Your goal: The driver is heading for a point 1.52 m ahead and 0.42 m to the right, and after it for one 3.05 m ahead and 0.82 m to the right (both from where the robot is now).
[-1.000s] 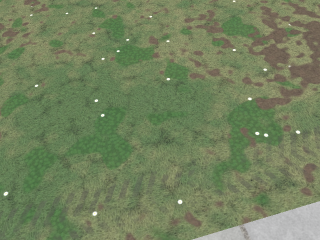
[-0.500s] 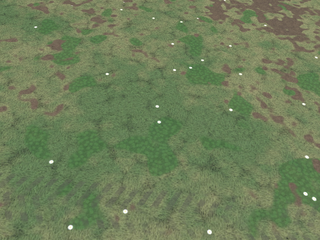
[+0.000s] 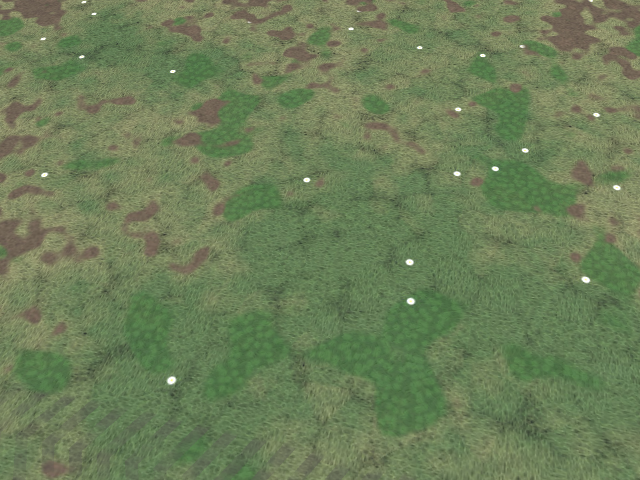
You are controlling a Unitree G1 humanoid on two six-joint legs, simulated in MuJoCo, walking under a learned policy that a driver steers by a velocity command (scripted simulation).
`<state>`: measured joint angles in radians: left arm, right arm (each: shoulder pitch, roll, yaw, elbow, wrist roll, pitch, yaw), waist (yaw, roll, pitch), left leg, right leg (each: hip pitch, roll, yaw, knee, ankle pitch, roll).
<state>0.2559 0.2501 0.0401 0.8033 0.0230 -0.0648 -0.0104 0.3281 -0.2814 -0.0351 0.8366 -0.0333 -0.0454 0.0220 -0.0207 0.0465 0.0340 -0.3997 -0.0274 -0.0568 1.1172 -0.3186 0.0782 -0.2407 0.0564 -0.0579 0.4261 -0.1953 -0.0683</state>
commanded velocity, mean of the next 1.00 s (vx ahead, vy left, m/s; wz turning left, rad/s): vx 0.49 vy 0.00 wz -0.14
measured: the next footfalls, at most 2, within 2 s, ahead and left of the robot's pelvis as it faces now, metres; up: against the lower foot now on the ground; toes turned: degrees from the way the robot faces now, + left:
left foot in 0.34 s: +0.36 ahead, +0.11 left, +0.00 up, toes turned +3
right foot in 0.90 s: +0.64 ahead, -0.08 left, +0.00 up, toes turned -14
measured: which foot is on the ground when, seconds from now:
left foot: up 0.00-0.32, down 0.34-0.88, up 0.90-1.00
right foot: down 0.00-0.36, up 0.38-0.88, down 0.90-1.00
